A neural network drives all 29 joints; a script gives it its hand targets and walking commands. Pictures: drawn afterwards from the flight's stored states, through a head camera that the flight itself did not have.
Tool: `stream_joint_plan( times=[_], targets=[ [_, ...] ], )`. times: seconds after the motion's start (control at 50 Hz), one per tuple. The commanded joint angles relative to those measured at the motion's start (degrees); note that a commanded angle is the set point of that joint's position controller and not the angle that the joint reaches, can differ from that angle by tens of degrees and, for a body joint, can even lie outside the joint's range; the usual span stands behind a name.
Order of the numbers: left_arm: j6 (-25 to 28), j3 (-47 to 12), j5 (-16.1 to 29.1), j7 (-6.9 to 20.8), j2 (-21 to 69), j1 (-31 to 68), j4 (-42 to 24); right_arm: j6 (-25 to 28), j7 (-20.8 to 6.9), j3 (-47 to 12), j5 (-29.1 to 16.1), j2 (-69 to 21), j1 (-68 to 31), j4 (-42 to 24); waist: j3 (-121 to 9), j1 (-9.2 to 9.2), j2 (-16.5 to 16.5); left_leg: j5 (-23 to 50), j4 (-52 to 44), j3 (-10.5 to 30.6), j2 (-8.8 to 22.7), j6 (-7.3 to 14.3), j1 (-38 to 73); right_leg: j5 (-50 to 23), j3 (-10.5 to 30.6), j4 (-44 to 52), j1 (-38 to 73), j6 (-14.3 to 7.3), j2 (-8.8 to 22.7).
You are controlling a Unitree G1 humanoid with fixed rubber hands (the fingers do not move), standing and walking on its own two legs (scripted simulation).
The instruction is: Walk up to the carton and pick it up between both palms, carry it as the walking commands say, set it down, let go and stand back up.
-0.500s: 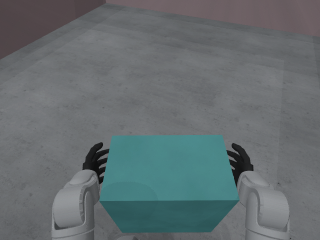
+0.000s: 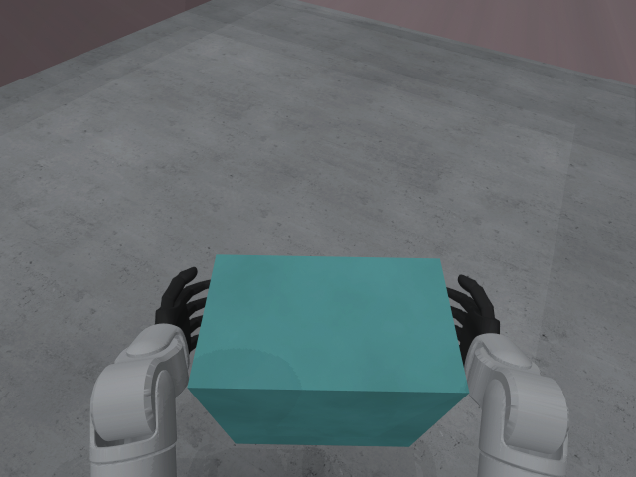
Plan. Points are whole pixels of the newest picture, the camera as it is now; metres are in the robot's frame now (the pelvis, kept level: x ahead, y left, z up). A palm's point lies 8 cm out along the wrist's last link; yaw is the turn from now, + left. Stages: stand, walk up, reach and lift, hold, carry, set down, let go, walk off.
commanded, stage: carry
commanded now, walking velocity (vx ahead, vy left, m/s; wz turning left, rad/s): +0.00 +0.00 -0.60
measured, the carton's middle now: (324, 362) +0.26 +0.01 +0.01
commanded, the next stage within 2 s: none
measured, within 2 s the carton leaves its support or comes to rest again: neither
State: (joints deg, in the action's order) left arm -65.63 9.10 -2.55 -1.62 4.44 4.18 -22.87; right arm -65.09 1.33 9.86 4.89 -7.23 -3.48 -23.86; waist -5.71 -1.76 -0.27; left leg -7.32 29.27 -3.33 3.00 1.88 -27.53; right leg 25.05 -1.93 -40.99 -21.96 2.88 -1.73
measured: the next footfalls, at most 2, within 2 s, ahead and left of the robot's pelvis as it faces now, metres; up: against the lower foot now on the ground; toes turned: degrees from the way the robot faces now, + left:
right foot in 0.04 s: -0.01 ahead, -0.12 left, +0.00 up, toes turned -3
left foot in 0.34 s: -0.07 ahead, +0.13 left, +0.00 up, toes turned -13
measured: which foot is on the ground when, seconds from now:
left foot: down 0.00-0.06, up 0.08-0.32, down 0.34-1.00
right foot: up 0.00-0.02, down 0.04-0.36, up 0.38-0.58, down 0.60-1.00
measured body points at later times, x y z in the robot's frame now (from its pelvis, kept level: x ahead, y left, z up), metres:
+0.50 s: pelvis -0.13 +0.04 +0.00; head -0.13 +0.05 +0.45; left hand +0.15 +0.18 +0.06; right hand +0.11 -0.16 +0.07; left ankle -0.11 +0.13 -0.73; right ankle -0.11 -0.10 -0.70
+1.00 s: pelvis -0.18 +0.05 +0.00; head -0.20 +0.06 +0.45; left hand +0.10 +0.18 +0.05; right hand +0.06 -0.16 +0.06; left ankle -0.11 +0.13 -0.73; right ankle -0.15 -0.09 -0.73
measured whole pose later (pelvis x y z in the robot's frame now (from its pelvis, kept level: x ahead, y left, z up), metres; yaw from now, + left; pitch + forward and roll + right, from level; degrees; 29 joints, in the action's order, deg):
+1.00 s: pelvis -0.18 +0.05 +0.00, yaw -8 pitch +2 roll +0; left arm -62.8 9.8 -6.2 -0.9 6.1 4.0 -13.6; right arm -63.3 0.9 10.2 5.1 -5.1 -5.8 -12.7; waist -6.7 -0.3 0.1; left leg -10.0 29.2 -6.2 1.3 2.3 -21.6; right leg 9.7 -2.7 -28.2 -20.8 1.0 2.1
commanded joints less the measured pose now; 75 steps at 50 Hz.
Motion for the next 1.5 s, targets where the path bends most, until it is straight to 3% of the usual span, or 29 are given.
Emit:
stream_joint_plan(
  times=[0.0,0.02,0.04,0.06,0.08,0.1,0.12,0.16,0.26,0.3,0.32,0.34,0.36,0.38,0.42,0.44,0.46,0.5,0.54,0.56,0.58,0.6,0.62,0.64,0.68,0.72,0.82,0.96,1.48],
  targets=[
    [-0.88,-46.01,19.19,12.32,46.11,23.14,-3.14,-1.39,-11.9,-43.43,-18.72,-41.45,-21.48,-2.55,-17.6,2.0,-9.64,4.62,-5.85,10.32,10.32,3.97,17.07,-7.81,-1.15,21.45,6.83,-1.67,0.56],
    [-0.9,-45.52,19.12,12.71,46.44,23.45,-2.71,-1.28,-11.93,-43.86,-18.95,-42.0,-22.28,-2.46,-16.67,1.95,-3.57,-1.99,-1.82,7.85,8.0,1.14,10.16,-8.68,5.31,24.56,12.81,-2.41,5.38],
    [-0.69,-44.78,17.97,13.16,46.27,22.16,-1.05,-1.17,-11.97,-44.6,-18.6,-42.38,-22.71,-3.31,-15.02,1.26,11.48,-14.18,5.53,1.8,1.04,-3.02,-2.81,-15.9,20.61,25.22,16.83,-7.53,18.02],
    [0.13,-44.98,18.07,13.52,48.27,23.17,-1.62,-0.8,-12.16,-46.38,-19.77,-43.87,-27.08,-5.83,-10.7,1.05,16.9,-24.86,15.73,-1.26,0.0,-4.29,-4.8,-25.98,23.51,25.68,9.53,-12.6,24.96],
    [0.48,-45.05,18.76,13.54,48.81,25.68,-2.7,-0.26,-12.32,-47.18,-21.14,-44.95,-30.03,-5.99,-8.73,1.25,11.35,-22.17,23.25,1.85,-0.16,-4.33,-3.18,-26.22,20.58,25.89,5.01,-12.7,22.47],
    [0.68,-44.82,18.33,13.43,47.95,25.77,-2.81,0.0,-12.75,-47.91,-22.01,-45.72,-30.27,-4.91,-7.85,1.21,8.32,-19.02,27.47,3.08,-0.48,-4.29,-2.55,-21.95,17.23,25.75,2.69,-11.25,19.67],
    [0.88,-44.89,17.89,13.18,47.4,26.23,-3.69,-0.01,-12.93,-48.41,-22.73,-46.1,-30.05,-4.18,-7.53,1.49,8.19,-16.4,29.37,3.19,-0.59,-4.87,-3.34,-17.07,14.98,25.45,2.09,-9.59,17.13],
    [0.82,-44.43,17.41,12.7,46.2,26.43,-4.91,-0.17,-12.69,-48.65,-23.75,-44.82,-30.94,-5.58,-7.93,1.65,10.19,-15.25,26.6,1.83,-1.25,-6.08,-3.61,-14.69,12.75,23.89,3.36,-8.49,13.77],
    [0.15,-43.33,16.24,11.82,44.57,21.24,-3.35,-1.14,-11.78,-47.58,-23.69,-42.82,-28.17,-4.91,-14.45,0.77,12.85,-18.81,8.01,-1.59,-4.51,-5.04,3.53,-24.8,16.18,20.21,9.97,-9.55,14.02],
    [0.1,-43.52,15.99,11.38,44.62,20.48,-3.13,-1.5,-11.93,-46.78,-23.24,-43.13,-26.67,-3.34,-17.19,1.36,11.97,-10.64,-6.57,-2.9,-3.58,-3.77,12.21,-26.18,14.85,17.12,9.59,-7.19,12.95],
    [0.02,-43.59,15.77,11.25,44.63,20.43,-3.08,-1.73,-12.23,-46.43,-22.96,-43.14,-26.44,-2.52,-18.38,1.37,9.05,-9.08,-11.02,1.38,0.39,-2.99,19.33,-22.65,13.18,13.81,4.63,-4.71,10.86],
    [-0.05,-43.88,15.71,11.18,44.85,20.06,-3.06,-1.73,-12.6,-46.11,-22.73,-42.9,-25.53,-1.67,-18.2,1.46,0.97,-7.06,-11.37,8.9,7.62,-0.03,25.51,-17.89,9.32,9.43,-4.72,-2.2,7.0],
    [-0.29,-44.15,17.07,11.57,44.81,22.95,-5.05,-1.19,-12.72,-45.05,-22.23,-42.85,-22.97,-0.11,-15.01,1.98,-12.75,1.55,-11.15,18.02,17.59,5.54,23.15,-3.42,3.0,4.78,-13.55,-0.82,1.5],
    [-0.16,-45.33,18.19,11.74,46.24,26.31,-6.14,-0.96,-12.61,-44.46,-22.03,-43.55,-25.32,-0.75,-14.03,2.1,-13.6,8.22,-10.96,17.21,19.84,8.31,19.85,2.83,2.81,-2.42,-11.26,-1.33,2.84],
    [0.04,-46.7,19.66,12.19,47.81,28.95,-6.77,-0.77,-12.23,-44.15,-21.28,-43.34,-26.97,-3.39,-11.86,2.0,-8.24,8.07,-10.68,12.77,16.53,7.53,14.95,-0.45,2.96,-9.14,-9.05,-1.3,2.93],
    [-0.05,-47.02,19.97,12.25,48.21,29.02,-6.39,-0.71,-11.93,-44.17,-20.93,-42.82,-27.43,-4.7,-11.22,1.79,-8.5,6.72,-9.99,10.03,14.48,6.4,14.27,-2.69,2.83,-8.51,-8.57,-1.34,3.16],
    [-0.24,-47.12,19.98,12.15,48.14,28.3,-5.37,-0.86,-11.79,-43.89,-20.61,-42.22,-27.28,-4.84,-10.99,1.67,-8.94,6.14,-8.95,7.42,12.32,5.51,14.17,-4.04,1.68,-6.42,-7.68,-1.25,2.66],
    [-0.44,-47.07,20.21,11.97,47.55,27.56,-4.62,-1.16,-11.63,-43.24,-20.26,-41.18,-25.86,-4.34,-11.55,1.69,-9.7,5.89,-7.74,6.19,10.84,5.36,14.29,-4.38,-0.74,0.65,-4.49,-1.63,2.03],
    [-0.66,-46.45,19.89,11.88,46.97,25.34,-3.82,-1.56,-11.56,-42.9,-19.92,-40.63,-23.88,-2.98,-12.63,1.29,-8.12,6.61,-5.29,4.95,9.34,4.45,14.37,-10.56,-3.19,14.03,2.34,-1.84,1.67],
    [-0.79,-46.13,19.68,11.96,46.76,24.52,-3.38,-1.62,-11.57,-42.84,-19.8,-40.56,-22.98,-2.27,-13.64,1.55,-7.03,6.26,-3.84,5.09,8.33,3.19,13.31,-13.52,-1.86,17.38,6.87,-2.11,3.01],
    [-0.9,-45.79,19.6,12.11,46.67,24.27,-2.95,-1.6,-11.54,-42.89,-19.81,-40.59,-22.74,-1.73,-14.68,1.81,-3.83,3.83,-1.27,4.44,7.02,1.26,10.89,-18.37,2.41,18.87,11.39,-2.49,7.07],
    [-0.88,-45.17,19.02,12.32,46.4,23.51,-1.67,-1.58,-11.46,-42.98,-19.36,-40.94,-22.06,-1.32,-16.06,2.29,1.45,1.77,0.89,3.29,4.09,-0.8,7.77,-33.22,7.08,14.62,14.88,-3.92,11.89],
    [-0.46,-44.91,18.06,12.45,47.32,22.67,-0.7,-1.56,-11.68,-43.94,-19.83,-41.69,-24.4,-2.44,-15.08,2.33,5.99,-6.6,0.19,1.35,2.68,-1.98,10.81,-33.5,7.57,16.01,9.64,-5.38,13.36],
    [-0.46,-44.71,17.93,12.48,47.35,23.55,-0.81,-1.63,-11.91,-44.52,-20.64,-42.51,-26.62,-2.57,-12.94,2.23,6.56,-7.89,-0.19,1.36,2.53,-2.15,12.38,-25.46,7.59,18.24,5.79,-5.16,12.86],
    [-0.43,-44.67,17.6,12.2,46.91,26.01,-2.54,-1.68,-12.4,-45.47,-22.05,-43.53,-29.82,-2.56,-10.18,1.79,4.41,-8.51,-2.48,2.15,2.71,-1.58,12.6,-8.37,6.26,21.3,1.36,-4.16,11.08],
    [-0.61,-43.87,16.74,11.86,46.29,26.43,-2.04,-1.9,-12.58,-45.39,-22.1,-43.39,-30.62,-1.66,-9.25,1.71,3.75,-11.02,-3.96,3.17,2.95,-1.03,12.07,-2.16,5.2,21.89,-0.1,-3.49,9.8],
    [0.23,-42.59,15.56,11.73,46.27,26.48,0.94,-0.84,-12.78,-43.29,-20.92,-42.88,-30.14,1.68,-9.44,1.61,0.76,-14.6,-7.16,4.8,3.68,-0.47,10.53,-5.3,3.89,19.73,1.44,-3.18,8.4],
    [3.72,-40.81,14.89,12.19,46.64,28.27,4.54,2.82,-12.42,-39.57,-17.78,-42.37,-29.71,6.13,-10.03,1.41,-0.56,-16.11,-8.82,5.3,4.15,0.46,11.07,-7.85,2.57,18.23,1.59,-3.08,6.81],
    [12.43,-37.56,10.29,10.36,42.0,23.73,6.86,11.43,-10.99,-36.55,-13.83,-37.36,-25.64,8.42,-12.69,1.62,0.32,-4.96,-6.52,4.69,3.93,0.98,13.68,-15.01,2.96,16.85,3.93,-3.83,8.11]
  ],
)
